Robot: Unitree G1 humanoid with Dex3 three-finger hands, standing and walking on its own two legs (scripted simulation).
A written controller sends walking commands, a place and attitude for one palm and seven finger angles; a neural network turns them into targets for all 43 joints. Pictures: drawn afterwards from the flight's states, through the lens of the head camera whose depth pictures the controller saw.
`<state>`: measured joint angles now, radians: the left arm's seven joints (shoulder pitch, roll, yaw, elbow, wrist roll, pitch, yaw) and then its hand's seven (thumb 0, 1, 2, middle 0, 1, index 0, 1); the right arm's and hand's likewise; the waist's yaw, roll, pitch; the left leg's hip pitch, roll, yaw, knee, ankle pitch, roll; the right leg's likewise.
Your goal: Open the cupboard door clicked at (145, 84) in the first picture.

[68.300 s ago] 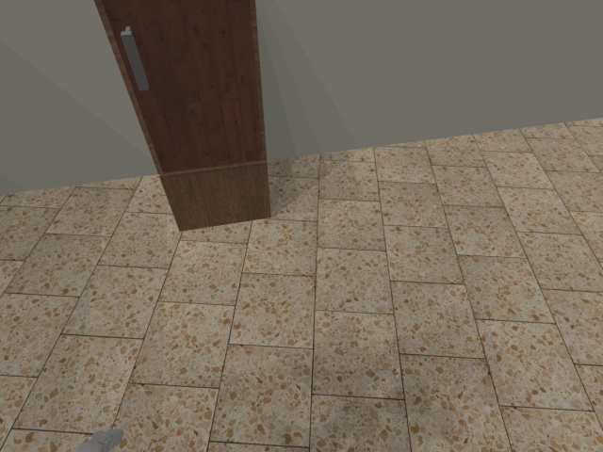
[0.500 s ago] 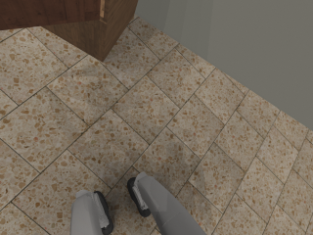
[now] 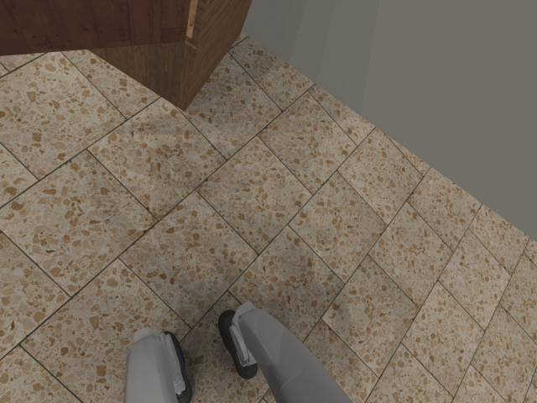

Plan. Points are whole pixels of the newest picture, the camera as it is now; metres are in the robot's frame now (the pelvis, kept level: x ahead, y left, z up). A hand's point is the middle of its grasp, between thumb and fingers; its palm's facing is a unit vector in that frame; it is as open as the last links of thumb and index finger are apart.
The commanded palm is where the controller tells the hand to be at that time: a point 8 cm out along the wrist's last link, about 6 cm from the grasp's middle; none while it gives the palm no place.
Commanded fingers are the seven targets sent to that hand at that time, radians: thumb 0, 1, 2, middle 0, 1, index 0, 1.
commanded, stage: move the hooked fingers beside the handle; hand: left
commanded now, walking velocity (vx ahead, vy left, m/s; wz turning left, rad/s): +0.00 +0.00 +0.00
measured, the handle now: out of the picture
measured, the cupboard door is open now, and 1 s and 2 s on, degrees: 48 48 48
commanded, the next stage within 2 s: slide the fingers in behind the handle in 1.60 s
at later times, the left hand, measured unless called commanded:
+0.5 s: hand out of the picture +0.65 +0.26 +0.12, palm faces +0.09 -1.00 +0.02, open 14.0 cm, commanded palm +0.70 +0.23 +0.10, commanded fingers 0.00 -0.50 0.30 -0.30 -1.20 -0.30 -1.20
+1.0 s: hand out of the picture +0.63 +0.27 +0.13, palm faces +0.09 -1.00 +0.01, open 14.0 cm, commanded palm +0.69 +0.23 +0.10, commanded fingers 0.00 -0.50 0.30 -0.30 -1.20 -0.30 -1.20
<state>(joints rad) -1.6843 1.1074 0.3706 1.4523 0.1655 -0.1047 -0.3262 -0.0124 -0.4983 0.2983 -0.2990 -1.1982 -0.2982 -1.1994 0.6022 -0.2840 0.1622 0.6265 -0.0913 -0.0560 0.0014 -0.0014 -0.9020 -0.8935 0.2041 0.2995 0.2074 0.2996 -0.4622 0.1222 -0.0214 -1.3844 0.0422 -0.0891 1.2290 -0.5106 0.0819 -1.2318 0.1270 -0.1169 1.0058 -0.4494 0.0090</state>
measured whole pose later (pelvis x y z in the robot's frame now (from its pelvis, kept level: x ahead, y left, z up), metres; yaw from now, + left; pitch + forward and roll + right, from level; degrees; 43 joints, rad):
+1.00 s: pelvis -0.02 +0.00 +0.00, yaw +0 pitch +36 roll -13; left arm -1.70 1.14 0.37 1.47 0.18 -0.09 -0.33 -0.01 -0.50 0.30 -0.30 -1.20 -0.30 -1.20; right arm 0.61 -0.27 0.18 0.63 -0.08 -0.04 0.01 0.00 -0.90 -0.89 0.20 0.30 0.21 0.30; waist -0.46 0.13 -0.01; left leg -1.38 0.04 -0.08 1.23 -0.49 0.08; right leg -1.24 0.13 -0.11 1.02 -0.43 0.01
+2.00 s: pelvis -0.01 +0.00 +0.00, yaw +0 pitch +37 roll -13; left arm -1.70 1.07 0.39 1.45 0.20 -0.11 -0.26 -0.01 -0.50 0.30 -0.30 -1.20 -0.30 -1.20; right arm 0.62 -0.28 0.15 0.62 -0.11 -0.05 0.03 0.00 -0.90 -0.89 0.20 0.30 0.21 0.30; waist -0.47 0.12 -0.01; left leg -1.39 0.05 -0.09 1.24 -0.50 0.08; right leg -1.25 0.13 -0.12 1.03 -0.44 0.01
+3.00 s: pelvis -0.01 -0.01 +0.00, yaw +1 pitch +38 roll -13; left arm -1.74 0.97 0.30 1.45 0.19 -0.08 -0.14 -0.01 -0.50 0.30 -0.27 -1.23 -0.29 -1.19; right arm 0.64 -0.24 0.14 0.66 -0.13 -0.08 0.08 0.00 -0.90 -0.89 0.20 0.30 0.21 0.30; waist -0.48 0.11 -0.03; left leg -1.41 0.03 -0.11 1.24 -0.50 0.07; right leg -1.26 0.12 -0.14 1.04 -0.45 -0.01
